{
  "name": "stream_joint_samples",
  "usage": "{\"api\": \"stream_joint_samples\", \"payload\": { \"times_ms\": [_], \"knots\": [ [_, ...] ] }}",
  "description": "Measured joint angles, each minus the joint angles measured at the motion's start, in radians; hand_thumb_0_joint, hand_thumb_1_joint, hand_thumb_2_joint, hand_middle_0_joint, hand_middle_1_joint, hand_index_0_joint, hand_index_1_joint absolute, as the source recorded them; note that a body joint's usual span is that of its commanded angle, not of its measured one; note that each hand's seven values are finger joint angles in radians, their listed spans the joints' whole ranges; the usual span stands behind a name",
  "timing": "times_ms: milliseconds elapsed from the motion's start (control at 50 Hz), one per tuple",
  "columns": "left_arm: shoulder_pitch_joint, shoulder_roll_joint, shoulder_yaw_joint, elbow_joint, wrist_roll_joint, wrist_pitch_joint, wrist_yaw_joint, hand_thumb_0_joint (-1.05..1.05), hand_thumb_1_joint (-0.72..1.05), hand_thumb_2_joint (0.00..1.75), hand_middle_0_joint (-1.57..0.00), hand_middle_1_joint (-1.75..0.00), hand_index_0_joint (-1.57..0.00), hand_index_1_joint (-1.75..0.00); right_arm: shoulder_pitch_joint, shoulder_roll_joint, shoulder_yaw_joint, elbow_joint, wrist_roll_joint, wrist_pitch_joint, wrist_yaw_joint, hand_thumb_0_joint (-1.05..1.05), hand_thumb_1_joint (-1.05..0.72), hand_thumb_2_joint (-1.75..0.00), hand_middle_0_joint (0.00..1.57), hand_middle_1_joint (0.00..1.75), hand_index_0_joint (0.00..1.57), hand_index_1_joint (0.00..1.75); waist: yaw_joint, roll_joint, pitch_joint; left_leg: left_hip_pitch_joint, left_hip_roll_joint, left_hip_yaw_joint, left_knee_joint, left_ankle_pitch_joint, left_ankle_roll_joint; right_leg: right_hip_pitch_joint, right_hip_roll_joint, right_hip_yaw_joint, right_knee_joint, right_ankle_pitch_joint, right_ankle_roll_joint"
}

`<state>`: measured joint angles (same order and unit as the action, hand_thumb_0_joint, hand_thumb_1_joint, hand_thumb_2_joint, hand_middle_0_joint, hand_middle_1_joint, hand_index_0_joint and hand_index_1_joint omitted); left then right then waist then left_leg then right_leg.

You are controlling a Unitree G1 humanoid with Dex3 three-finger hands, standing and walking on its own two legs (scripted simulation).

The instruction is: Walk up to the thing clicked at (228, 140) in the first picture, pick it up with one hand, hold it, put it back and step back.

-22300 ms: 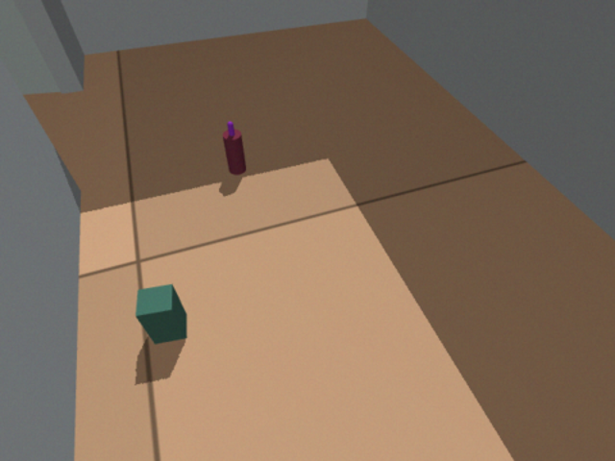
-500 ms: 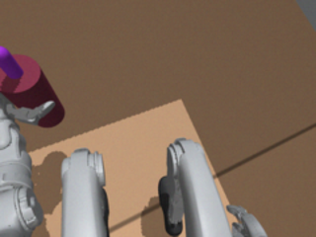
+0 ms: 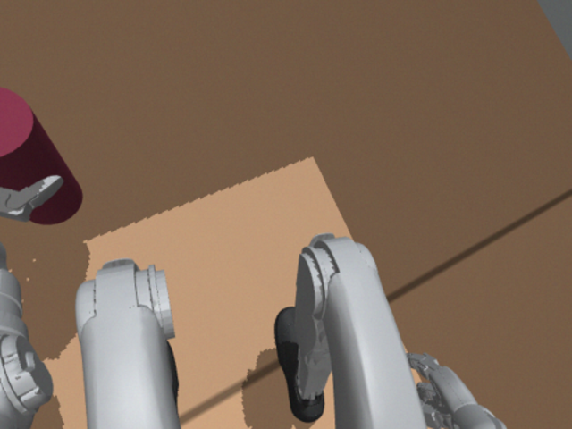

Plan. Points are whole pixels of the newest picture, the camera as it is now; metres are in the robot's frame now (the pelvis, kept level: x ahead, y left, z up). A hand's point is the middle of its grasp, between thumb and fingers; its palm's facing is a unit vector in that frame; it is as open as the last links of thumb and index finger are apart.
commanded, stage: crouch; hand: left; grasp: from the side
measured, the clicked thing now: (12, 155) +0.46 +0.27 -0.07
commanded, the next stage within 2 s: lower in 0.10 s
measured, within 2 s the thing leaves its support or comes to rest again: neither
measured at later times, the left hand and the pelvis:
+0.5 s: hand (32, 175) +0.45 +0.28 -0.14, palm faces +0.28 -0.96 -0.05, open 11.4 cm; pelvis +0.00 +0.01 -0.02, yaw -3 degrees
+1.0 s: hand (43, 182) +0.46 +0.28 -0.18, palm faces +0.31 -0.95 -0.03, open 11.4 cm; pelvis -0.01 +0.01 -0.03, yaw -5 degrees
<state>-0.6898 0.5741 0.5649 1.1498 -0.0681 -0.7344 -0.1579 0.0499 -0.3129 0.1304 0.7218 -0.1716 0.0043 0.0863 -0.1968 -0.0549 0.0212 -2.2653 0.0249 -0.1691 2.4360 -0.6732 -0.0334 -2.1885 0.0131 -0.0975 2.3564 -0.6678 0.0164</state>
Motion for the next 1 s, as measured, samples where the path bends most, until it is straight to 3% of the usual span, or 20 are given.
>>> {"api": "stream_joint_samples", "payload": {
  "times_ms": [120,260,320,440,640,1000],
  "knots": [
    [-0.003,0.001,0.006,0.008,-0.01,-0.002,-0.009,-0.01,-0.57,1.08,-0.66,-0.97,-0.65,-0.99,-0.011,-0.004,0.021,-0.012,-0.007,0.002,0.009,0.0,-0.93,-0.91,0.21,0.3,0.2,0.3,-0.001,-0.008,0.02,-0.011,-0.002,-0.014,0.029,-0.007,0.003,-0.002,0.003,-0.01,0.016,-0.004,0.007],
    [0.031,-0.003,0.006,-0.042,0.009,-0.003,0.008,-0.01,-0.57,1.08,-0.65,-0.98,-0.65,-0.99,-0.017,0.003,0.038,-0.02,-0.019,0.009,0.015,0.0,-0.93,-0.91,0.21,0.3,0.2,0.3,-0.007,-0.03,0.044,-0.013,-0.006,-0.027,0.047,-0.012,0.001,0.004,0.003,-0.02,0.026,-0.008,0.008],
    [0.033,0.003,0.003,-0.03,0.002,-0.017,0.021,-0.01,-0.57,1.08,-0.66,-0.98,-0.65,-0.99,-0.023,0.0,0.05,-0.02,-0.024,0.011,0.017,0.0,-0.93,-0.91,0.21,0.3,0.2,0.3,-0.009,-0.034,0.054,-0.012,-0.007,-0.032,0.051,-0.011,0.001,0.008,0.004,-0.024,0.027,-0.006,0.009],
    [0.011,0.054,0.016,0.054,0.008,-0.052,0.045,-0.01,-0.57,1.08,-0.66,-0.97,-0.65,-0.98,-0.052,-0.008,0.091,-0.03,-0.042,0.016,0.021,0.0,-0.94,-0.91,0.21,0.3,0.2,0.3,-0.028,-0.049,0.091,-0.012,-0.005,-0.049,0.07,-0.005,0.005,0.014,0.011,-0.037,0.031,0.008,0.016],
    [0.002,0.131,0.045,0.106,0.007,-0.103,0.028,-0.01,-0.56,1.08,-0.66,-0.97,-0.65,-0.98,-0.072,-0.024,0.162,-0.056,-0.075,0.014,0.027,0.0,-0.93,-0.91,0.21,0.3,0.2,0.3,-0.057,-0.101,0.152,-0.007,-0.006,-0.085,0.114,-0.012,0.002,0.029,0.023,-0.063,0.048,0.015,0.023],
    [0.005,0.201,0.064,0.168,-0.005,-0.158,0.057,-0.01,-0.56,1.08,-0.65,-0.98,-0.64,-0.99,-0.13,-0.057,0.236,-0.098,-0.119,0.012,0.032,0.0,-0.93,-0.91,0.21,0.3,0.2,0.3,-0.067,-0.141,0.225,0.013,-0.01,-0.132,0.153,-0.019,-0.001,0.062,0.035,-0.097,0.055,0.024,0.033]
  ]
}}
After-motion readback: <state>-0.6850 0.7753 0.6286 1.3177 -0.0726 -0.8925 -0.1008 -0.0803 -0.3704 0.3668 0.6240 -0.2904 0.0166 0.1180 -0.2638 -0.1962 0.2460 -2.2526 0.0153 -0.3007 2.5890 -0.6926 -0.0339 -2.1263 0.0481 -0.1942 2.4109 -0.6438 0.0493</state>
